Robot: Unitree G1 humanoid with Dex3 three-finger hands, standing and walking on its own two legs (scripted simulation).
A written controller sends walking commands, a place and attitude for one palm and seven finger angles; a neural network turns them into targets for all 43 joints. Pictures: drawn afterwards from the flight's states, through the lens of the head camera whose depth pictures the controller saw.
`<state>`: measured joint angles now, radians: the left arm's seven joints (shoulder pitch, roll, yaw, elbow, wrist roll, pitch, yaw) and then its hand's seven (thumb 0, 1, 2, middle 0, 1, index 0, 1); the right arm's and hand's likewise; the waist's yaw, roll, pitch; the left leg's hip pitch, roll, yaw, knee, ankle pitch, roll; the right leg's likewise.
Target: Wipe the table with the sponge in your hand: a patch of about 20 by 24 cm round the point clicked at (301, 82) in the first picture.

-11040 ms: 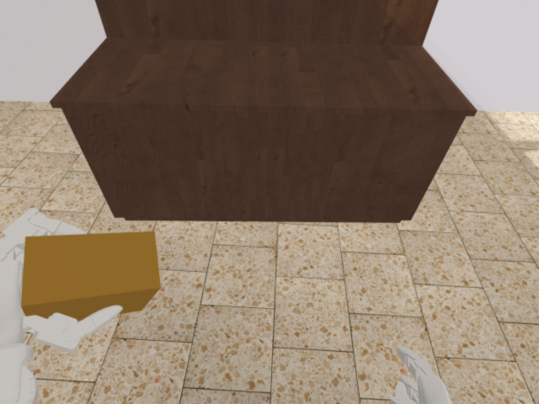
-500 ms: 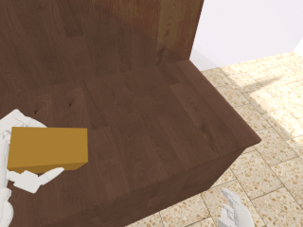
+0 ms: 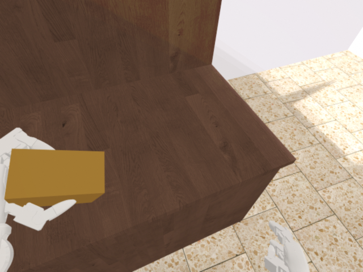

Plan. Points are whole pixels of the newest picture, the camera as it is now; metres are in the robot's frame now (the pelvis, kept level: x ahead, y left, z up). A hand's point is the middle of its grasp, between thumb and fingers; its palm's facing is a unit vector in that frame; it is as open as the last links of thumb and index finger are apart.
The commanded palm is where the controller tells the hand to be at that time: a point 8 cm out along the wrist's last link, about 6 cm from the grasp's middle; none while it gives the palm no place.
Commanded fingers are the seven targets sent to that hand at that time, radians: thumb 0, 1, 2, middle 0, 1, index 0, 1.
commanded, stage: shuffle to correct the standing spot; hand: left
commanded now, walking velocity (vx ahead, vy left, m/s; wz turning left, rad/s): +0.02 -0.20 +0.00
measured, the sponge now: (72, 179) +0.23 +0.21 +0.14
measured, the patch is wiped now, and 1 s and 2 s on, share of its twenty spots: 0.00 0.00 0.00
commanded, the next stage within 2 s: come to a stop and stand still in 0.12 s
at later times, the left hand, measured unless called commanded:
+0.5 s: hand (49, 179) +0.22 +0.23 +0.16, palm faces +0.36 -0.83 -0.42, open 10.4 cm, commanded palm +0.17 +0.27 +0.18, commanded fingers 0.00 0.10 1.30 -1.20 -1.60 -1.20 -1.60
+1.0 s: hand out of the picture +0.23 +0.33 +0.16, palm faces +0.42 -0.83 -0.38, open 10.4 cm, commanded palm +0.16 +0.35 +0.18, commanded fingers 0.00 0.10 1.30 -1.20 -1.60 -1.20 -1.60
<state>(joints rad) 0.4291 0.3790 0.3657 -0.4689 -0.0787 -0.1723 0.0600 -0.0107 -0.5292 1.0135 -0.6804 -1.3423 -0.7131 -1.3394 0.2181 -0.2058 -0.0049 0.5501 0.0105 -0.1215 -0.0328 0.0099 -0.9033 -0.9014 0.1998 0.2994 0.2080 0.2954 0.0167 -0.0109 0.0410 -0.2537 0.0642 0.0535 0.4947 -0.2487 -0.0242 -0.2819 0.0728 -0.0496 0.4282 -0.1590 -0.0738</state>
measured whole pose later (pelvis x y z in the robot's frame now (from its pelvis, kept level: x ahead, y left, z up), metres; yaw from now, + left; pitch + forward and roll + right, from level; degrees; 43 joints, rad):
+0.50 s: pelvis +0.02 -0.02 +0.00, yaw +2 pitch +1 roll -1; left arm 0.49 0.38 0.34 -0.47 -0.08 -0.13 0.10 -0.01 -0.53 1.01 -0.68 -1.34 -0.71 -1.34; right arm 0.21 -0.23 0.00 0.58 0.03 -0.09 -0.05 0.01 -0.91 -0.90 0.20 0.30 0.21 0.29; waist 0.00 0.02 0.00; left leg -0.23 0.08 0.02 0.46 -0.25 -0.02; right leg -0.24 0.09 -0.08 0.37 -0.16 -0.09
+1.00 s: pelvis +0.01 +0.07 +0.00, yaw +1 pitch -1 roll -1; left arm 0.37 0.39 0.39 -0.46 -0.04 -0.23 0.10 -0.01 -0.53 1.02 -0.68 -1.34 -0.71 -1.34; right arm 0.22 -0.18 0.04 0.58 0.00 -0.19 -0.02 0.01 -0.90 -0.90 0.20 0.30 0.21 0.30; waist 0.05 -0.06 0.10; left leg -0.20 -0.04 0.09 0.45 -0.25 0.07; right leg -0.24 -0.03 -0.03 0.43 -0.17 0.02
